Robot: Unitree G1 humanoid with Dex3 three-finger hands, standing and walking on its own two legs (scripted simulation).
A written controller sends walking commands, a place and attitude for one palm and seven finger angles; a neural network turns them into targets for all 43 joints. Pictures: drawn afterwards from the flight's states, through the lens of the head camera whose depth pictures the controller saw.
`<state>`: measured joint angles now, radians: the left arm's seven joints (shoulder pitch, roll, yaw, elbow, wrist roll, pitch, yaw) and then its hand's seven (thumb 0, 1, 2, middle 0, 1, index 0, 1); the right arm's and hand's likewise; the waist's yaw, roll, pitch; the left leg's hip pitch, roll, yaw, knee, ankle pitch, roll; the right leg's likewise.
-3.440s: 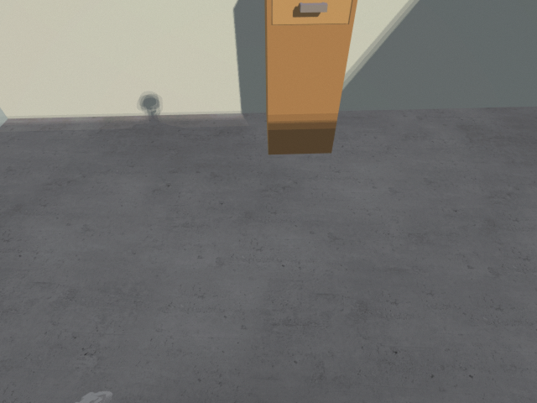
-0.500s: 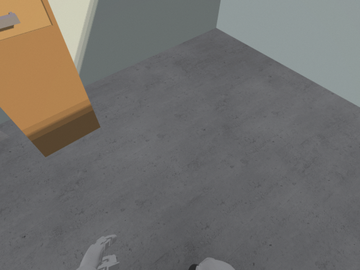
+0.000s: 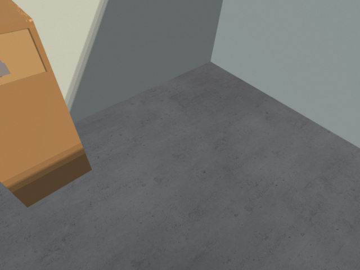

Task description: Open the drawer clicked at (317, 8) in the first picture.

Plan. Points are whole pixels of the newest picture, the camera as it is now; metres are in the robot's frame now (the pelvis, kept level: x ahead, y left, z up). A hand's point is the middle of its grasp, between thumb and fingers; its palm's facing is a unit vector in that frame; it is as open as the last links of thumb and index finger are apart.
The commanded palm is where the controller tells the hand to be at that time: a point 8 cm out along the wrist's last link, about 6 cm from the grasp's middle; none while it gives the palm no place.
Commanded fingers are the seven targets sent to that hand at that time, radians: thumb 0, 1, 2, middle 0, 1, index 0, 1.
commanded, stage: walk to a spot facing it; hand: left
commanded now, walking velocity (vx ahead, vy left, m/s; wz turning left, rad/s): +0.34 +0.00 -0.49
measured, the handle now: out of the picture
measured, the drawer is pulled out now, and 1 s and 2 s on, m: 0.00 0.00 0.00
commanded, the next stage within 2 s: turn to face it in 0.26 s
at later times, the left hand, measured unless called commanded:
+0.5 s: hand (156, 193) +0.37 +0.09 -0.16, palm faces -0.21 -0.95 -0.24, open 7.3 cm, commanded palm none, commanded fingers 0.00 0.90 0.90 -0.20 -0.30 -0.20 -0.30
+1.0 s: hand (124, 218) +0.29 +0.17 -0.18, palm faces +0.14 -0.96 -0.23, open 7.3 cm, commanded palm none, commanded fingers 0.00 0.90 0.90 -0.20 -0.30 -0.20 -0.30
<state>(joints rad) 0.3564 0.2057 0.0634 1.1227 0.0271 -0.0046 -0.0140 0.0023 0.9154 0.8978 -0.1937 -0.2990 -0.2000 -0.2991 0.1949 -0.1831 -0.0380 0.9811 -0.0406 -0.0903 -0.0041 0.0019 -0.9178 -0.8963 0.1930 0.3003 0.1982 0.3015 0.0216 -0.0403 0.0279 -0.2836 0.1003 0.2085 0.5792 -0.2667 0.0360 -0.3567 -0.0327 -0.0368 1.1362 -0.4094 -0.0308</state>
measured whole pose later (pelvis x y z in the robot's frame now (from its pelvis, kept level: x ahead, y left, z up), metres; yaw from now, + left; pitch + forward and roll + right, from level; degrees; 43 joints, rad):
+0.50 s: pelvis +0.20 -0.06 -0.02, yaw -11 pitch -2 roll +1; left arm 0.07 0.18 0.06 0.96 0.02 -0.06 0.00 0.00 0.91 0.90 -0.19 -0.30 -0.20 -0.30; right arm 0.41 -0.15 -0.05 1.12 -0.01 -0.01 -0.02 0.00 -0.91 -0.90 0.20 0.30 0.20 0.30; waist -0.06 0.03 0.12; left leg -0.28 0.15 0.10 1.20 -0.50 -0.04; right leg -0.42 -0.02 -0.18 0.68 -0.23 -0.10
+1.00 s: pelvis +0.25 -0.04 -0.01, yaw +5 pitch +0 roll -2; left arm 0.20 0.24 0.09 0.97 0.02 0.06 0.02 0.00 0.91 0.90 -0.20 -0.30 -0.20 -0.30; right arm 0.20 -0.19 -0.05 0.93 -0.03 0.01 0.00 0.00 -0.91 -0.90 0.19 0.30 0.20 0.30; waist -0.01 -0.03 0.07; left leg -0.35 0.04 0.10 0.63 -0.29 0.05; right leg -0.48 -0.09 -0.13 1.07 -0.48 0.06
